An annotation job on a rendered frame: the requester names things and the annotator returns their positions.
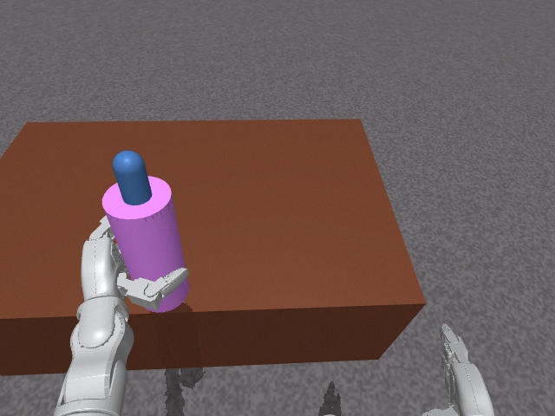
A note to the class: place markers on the bottle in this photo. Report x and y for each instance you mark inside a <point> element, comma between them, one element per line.
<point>141,214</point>

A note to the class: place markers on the left robot hand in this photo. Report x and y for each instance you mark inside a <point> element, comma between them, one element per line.
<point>104,273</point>

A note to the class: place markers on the right robot hand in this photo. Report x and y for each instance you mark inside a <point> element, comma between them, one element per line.
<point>463,381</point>

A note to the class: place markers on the left robot arm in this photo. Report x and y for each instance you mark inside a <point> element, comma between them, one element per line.
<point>95,383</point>

